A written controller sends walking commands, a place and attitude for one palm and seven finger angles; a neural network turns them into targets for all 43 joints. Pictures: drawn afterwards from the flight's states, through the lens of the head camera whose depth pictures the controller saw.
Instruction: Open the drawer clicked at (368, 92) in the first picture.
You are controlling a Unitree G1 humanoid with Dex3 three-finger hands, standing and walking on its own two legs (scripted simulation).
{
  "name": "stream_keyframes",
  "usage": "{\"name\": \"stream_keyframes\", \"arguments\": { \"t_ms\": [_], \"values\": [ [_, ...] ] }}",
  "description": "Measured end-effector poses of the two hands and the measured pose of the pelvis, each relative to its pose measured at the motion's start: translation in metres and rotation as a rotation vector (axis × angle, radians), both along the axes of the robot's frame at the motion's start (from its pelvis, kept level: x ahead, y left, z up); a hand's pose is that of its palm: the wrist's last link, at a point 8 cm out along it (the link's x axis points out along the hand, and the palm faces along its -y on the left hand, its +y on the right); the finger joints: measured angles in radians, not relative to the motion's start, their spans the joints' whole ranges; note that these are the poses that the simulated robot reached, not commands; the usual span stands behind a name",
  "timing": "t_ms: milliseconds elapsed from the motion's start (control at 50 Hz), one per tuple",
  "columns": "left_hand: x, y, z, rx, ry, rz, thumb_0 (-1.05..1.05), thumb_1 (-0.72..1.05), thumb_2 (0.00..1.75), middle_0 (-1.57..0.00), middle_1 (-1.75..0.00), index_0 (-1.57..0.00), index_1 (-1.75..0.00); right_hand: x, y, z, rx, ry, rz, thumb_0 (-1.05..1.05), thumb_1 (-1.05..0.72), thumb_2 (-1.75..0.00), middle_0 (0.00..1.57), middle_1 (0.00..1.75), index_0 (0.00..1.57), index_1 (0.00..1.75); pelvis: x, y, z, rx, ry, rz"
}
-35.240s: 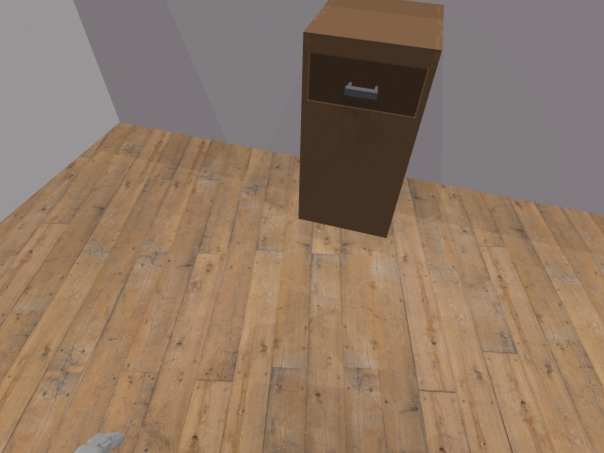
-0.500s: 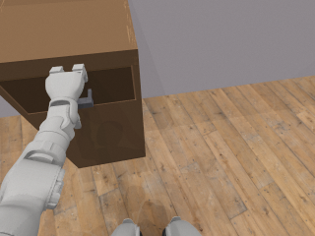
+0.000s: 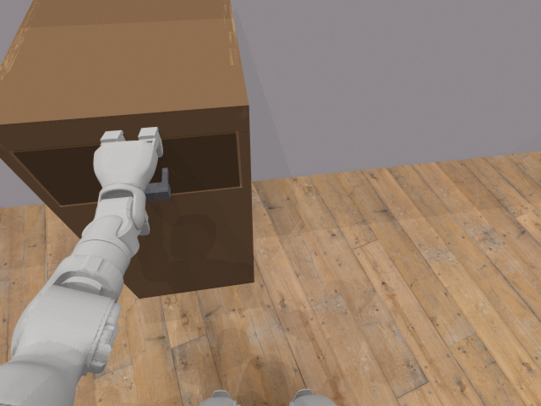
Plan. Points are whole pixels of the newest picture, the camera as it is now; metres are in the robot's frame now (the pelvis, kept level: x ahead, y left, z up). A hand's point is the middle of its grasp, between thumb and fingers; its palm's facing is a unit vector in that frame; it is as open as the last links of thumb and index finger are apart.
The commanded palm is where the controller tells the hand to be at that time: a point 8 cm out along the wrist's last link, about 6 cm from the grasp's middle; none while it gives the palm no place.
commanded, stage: re-aim the fingers above the handle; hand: left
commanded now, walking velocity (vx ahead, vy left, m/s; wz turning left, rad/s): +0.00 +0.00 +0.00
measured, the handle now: (141, 184) +0.51 +0.22 -0.04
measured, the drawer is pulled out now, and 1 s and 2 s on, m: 0.00 0.00 0.00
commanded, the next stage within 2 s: lower the fingers behind the handle in 1.72 s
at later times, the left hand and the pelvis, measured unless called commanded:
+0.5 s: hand (137, 182) +0.47 +0.20 +0.02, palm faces +0.01 +0.00 -1.00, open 13.6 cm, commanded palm +0.46 +0.24 +0.06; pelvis +0.00 +0.00 +0.00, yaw -1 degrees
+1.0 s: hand (137, 182) +0.47 +0.20 +0.02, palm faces +0.02 +0.01 -1.00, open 13.6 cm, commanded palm +0.47 +0.25 +0.06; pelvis -0.01 +0.00 +0.00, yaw +0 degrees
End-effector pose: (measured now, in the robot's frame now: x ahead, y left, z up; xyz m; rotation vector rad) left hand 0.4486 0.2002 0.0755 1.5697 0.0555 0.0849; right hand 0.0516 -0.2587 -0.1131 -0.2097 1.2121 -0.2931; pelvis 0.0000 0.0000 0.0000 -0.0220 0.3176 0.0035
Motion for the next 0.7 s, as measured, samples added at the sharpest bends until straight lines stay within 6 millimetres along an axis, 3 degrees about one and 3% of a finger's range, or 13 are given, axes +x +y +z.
{"name": "stream_keyframes", "arguments": {
  "t_ms": [400, 700],
  "values": [
    [0.0, 0.001, 0.0, -0.001, 0.013, -0.012, 0.0, -0.49, 0.3, -0.37, -1.25, -0.35, -1.24, -0.033, -0.001, -0.003, 0.004, 0.058, -0.045, 0.01, -0.9, -0.9, 0.2, 0.3, 0.21, 0.3, -0.003, 0.001, 0.0, 0.002, -0.001, -0.01],
    [0.0, 0.002, 0.001, -0.002, 0.013, -0.014, 0.0, -0.49, 0.3, -0.37, -1.25, -0.36, -1.24, -0.026, 0.001, -0.001, 0.003, 0.034, -0.042, 0.01, -0.9, -0.9, 0.2, 0.3, 0.21, 0.3, -0.004, 0.002, 0.0, 0.001, -0.003, -0.014]
  ]
}}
